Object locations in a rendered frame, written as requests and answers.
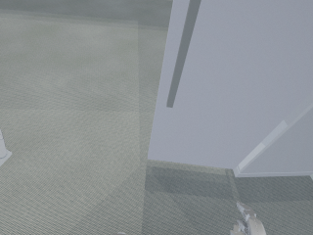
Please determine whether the robot left hand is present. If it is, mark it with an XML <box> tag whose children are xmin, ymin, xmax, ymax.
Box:
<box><xmin>0</xmin><ymin>128</ymin><xmax>13</xmax><ymax>166</ymax></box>

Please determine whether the fridge door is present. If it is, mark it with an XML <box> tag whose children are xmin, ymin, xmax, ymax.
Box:
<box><xmin>148</xmin><ymin>0</ymin><xmax>313</xmax><ymax>169</ymax></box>

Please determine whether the handle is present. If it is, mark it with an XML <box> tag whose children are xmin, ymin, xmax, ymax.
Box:
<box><xmin>166</xmin><ymin>0</ymin><xmax>201</xmax><ymax>108</ymax></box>

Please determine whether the robot right hand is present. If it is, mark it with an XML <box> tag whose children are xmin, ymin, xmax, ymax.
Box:
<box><xmin>230</xmin><ymin>201</ymin><xmax>267</xmax><ymax>235</ymax></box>

